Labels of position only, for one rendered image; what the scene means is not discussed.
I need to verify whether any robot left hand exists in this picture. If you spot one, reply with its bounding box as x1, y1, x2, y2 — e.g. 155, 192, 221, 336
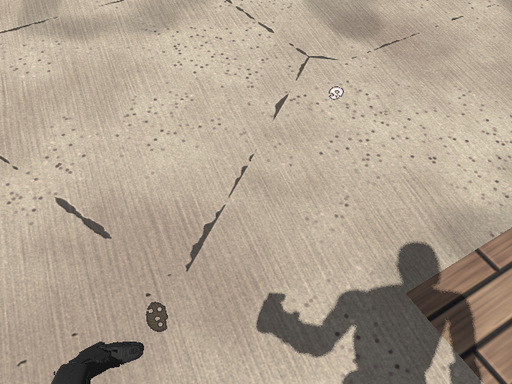
51, 342, 144, 384

